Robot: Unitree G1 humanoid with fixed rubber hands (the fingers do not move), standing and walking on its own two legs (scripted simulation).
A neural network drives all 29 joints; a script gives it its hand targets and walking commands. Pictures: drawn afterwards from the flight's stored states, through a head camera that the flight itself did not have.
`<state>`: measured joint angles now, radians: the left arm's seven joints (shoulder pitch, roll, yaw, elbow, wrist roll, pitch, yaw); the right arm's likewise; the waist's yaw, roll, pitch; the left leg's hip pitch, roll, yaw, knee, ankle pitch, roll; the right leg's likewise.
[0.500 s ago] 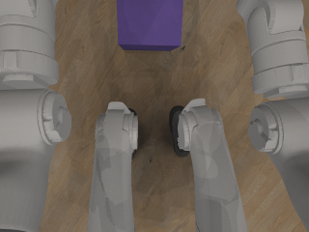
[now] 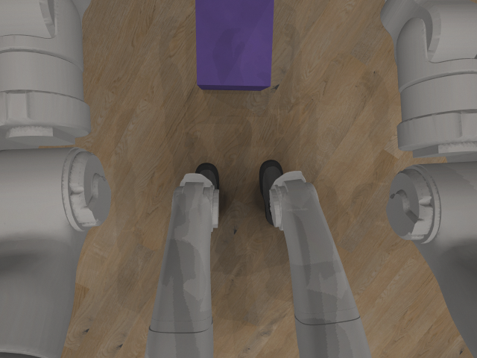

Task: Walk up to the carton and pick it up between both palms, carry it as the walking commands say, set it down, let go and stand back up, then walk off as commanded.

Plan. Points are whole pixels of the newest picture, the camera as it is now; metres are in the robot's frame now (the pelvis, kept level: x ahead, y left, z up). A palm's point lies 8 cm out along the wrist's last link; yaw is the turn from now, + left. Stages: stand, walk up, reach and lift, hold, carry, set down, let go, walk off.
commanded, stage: set down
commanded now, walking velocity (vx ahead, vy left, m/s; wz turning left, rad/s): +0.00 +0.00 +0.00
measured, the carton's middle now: (233, 32) +0.59 +0.00 -0.53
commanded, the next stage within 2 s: let go in 0.26 s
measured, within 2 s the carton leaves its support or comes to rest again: neither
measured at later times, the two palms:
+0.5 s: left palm out of the picture +0.53 +0.20 -0.04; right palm out of the picture +0.52 -0.19 -0.02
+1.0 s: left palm out of the picture +0.33 +0.23 +0.06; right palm out of the picture +0.33 -0.23 +0.07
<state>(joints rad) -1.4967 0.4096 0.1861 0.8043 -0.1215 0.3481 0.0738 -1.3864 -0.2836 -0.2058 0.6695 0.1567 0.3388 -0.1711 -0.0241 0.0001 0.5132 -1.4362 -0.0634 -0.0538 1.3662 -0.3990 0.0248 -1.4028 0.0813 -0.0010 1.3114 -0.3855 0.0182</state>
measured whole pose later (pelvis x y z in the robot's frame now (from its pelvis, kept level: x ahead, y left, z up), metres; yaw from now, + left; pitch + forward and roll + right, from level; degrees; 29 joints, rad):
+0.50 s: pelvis +0.07 +0.00 +0.08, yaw +0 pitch +40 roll -3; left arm -0.93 0.24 0.20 0.88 0.12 0.13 0.02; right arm -0.86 -0.15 -0.31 0.79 -0.10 0.10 -0.03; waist -0.02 0.00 -0.04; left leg -1.30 -0.05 -0.07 0.89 -0.28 0.02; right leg -1.26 0.07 0.02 0.82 -0.26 0.01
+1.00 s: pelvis +0.11 -0.01 +0.15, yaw +1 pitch +13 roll -1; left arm -0.03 0.17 0.20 0.54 0.05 0.03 -0.03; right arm 0.01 -0.16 -0.09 0.48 -0.04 0.03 0.06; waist -0.02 0.00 0.02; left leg -0.55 -0.04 -0.07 0.60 -0.27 0.02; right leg -0.52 0.07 0.04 0.54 -0.25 -0.02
